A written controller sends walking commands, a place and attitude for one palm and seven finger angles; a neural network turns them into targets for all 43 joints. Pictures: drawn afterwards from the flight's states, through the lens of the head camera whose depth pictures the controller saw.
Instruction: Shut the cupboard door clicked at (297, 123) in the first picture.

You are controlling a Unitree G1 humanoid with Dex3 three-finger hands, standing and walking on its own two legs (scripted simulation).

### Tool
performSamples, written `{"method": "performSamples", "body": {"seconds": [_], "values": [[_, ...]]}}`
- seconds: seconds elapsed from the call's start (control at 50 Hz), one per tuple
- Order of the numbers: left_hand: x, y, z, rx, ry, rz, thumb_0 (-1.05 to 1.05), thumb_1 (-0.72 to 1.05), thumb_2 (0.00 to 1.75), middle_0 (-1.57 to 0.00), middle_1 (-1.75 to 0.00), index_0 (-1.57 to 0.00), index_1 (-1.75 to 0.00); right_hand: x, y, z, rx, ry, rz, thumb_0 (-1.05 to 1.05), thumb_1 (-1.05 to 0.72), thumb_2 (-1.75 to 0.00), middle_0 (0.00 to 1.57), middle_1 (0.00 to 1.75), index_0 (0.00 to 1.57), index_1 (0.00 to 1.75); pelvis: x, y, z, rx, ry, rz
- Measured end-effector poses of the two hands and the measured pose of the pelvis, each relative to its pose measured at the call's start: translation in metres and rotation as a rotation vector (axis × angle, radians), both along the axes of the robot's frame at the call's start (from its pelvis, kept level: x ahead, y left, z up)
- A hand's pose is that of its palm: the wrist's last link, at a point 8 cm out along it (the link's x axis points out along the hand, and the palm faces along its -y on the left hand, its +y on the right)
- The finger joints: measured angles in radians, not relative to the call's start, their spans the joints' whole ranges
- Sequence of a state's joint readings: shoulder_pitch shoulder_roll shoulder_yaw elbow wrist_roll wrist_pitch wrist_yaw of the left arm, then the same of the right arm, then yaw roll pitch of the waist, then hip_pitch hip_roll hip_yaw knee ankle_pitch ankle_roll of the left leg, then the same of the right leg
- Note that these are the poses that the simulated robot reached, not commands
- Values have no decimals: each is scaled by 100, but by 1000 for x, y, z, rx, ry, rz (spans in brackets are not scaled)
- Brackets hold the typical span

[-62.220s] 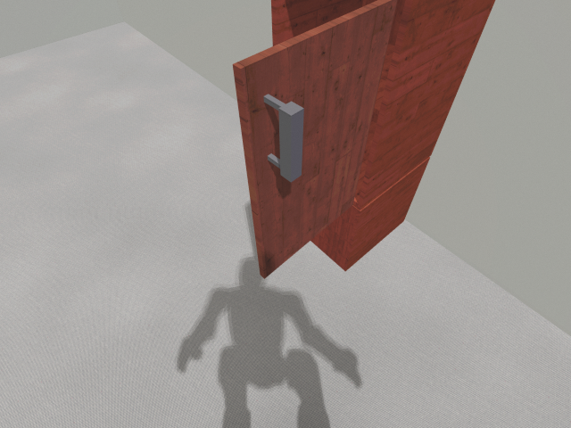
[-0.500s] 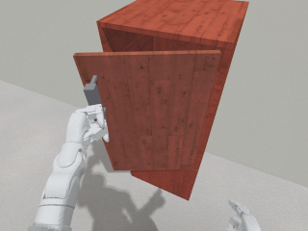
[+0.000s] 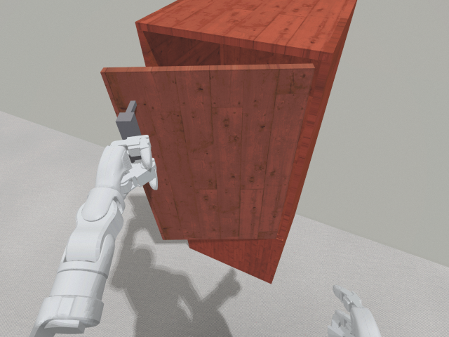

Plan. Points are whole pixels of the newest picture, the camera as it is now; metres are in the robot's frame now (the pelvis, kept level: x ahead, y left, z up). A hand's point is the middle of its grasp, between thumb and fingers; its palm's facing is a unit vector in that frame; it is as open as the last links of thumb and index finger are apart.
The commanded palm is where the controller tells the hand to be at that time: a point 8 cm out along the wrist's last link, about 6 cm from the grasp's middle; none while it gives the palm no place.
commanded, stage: push the door shut along its arc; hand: left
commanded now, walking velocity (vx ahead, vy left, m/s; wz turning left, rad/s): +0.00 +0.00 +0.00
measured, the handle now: (137, 138) +0.45 +0.20 +0.13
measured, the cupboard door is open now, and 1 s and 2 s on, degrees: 25 8 0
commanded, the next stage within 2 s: pull the fist back off the door in 1.62 s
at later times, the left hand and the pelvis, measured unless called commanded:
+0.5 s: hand (155, 144) +0.42 +0.16 +0.14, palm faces -0.11 -0.99 -0.03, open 3.1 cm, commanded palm +0.42 +0.20 +0.13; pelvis +0.00 +0.00 +0.00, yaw +0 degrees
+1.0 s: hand (183, 125) +0.49 +0.12 +0.13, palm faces -0.28 -0.96 +0.00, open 3.1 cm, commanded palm +0.49 +0.17 +0.13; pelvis +0.01 +0.03 -0.01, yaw -1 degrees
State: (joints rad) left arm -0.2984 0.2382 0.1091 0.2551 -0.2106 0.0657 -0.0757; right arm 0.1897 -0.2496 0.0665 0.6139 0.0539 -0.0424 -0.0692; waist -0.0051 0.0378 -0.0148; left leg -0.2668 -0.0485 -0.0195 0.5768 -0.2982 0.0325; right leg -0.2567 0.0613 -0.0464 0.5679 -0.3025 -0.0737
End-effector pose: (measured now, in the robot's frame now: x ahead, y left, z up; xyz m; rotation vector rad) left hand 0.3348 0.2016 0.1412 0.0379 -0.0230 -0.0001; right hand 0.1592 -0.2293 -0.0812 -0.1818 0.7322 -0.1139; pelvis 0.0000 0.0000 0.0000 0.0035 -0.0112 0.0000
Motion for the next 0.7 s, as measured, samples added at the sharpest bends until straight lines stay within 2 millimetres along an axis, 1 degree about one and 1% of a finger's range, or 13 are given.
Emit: {"method": "performSamples", "body": {"seconds": [0.08, 0.16, 0.24, 0.36, 0.44, 0.54, 0.7], "values": [[16, 1, 11, -2, -33, -15, 1, 89, 90, -131, -150, -131, -150, -12, -7, -5, -1, 33, -23, 1, -90, -90, 20, 30, 20, 30, 0, -2, 0, 1, 9, -5], [29, 6, 10, -5, 1, -36, 1, 89, 90, -132, -150, -131, -150, -26, -15, -9, -1, 74, -53, 1, -90, -90, 20, 30, 20, 30, 1, -3, 0, 2, 22, -10], [37, 9, 4, -8, 36, -51, 1, 89, 90, -132, -150, -131, -150, -39, -23, -13, -13, 109, -77, 1, -90, -90, 20, 30, 20, 30, 0, -2, -1, 1, 35, -11], [53, 13, 1, -12, 23, -72, 1, 90, 90, -132, -150, -132, -150, -53, -30, -17, -40, 160, -92, 1, -90, -90, 20, 30, 20, 30, -2, -1, -3, -3, 57, -4], [65, 13, 0, 0, 27, -91, 1, 90, 90, -132, -150, -132, -150, -59, -30, -20, -48, 183, -98, 1, -90, -90, 20, 30, 20, 30, -2, 2, -4, -7, 74, 2], [81, 11, -1, -11, 39, -124, 1, 90, 90, -132, -150, -131, -150, -65, -25, -24, -46, 204, -103, 1, -90, -90, 20, 30, 20, 30, 0, 7, -5, -10, 92, 5], [104, -1, -3, -24, 40, -185, 1, 90, 90, -131, -150, -130, -150, -76, -14, -28, -40, 235, -113, 1, -90, -90, 20, 30, 20, 30, 4, 15, -7, -12, 116, 2]]}}
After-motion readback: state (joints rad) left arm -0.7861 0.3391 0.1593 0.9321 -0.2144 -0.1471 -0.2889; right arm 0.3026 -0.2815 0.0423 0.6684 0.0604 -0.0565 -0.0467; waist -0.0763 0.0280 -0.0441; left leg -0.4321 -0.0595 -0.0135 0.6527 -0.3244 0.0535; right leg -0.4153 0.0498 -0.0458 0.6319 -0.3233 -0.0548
